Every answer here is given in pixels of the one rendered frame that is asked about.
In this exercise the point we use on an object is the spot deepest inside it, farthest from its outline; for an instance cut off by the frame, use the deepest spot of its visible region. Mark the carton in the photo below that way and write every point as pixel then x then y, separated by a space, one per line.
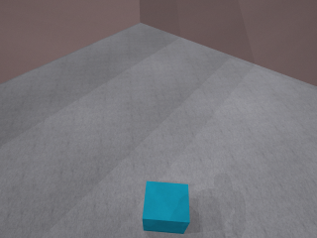
pixel 166 207

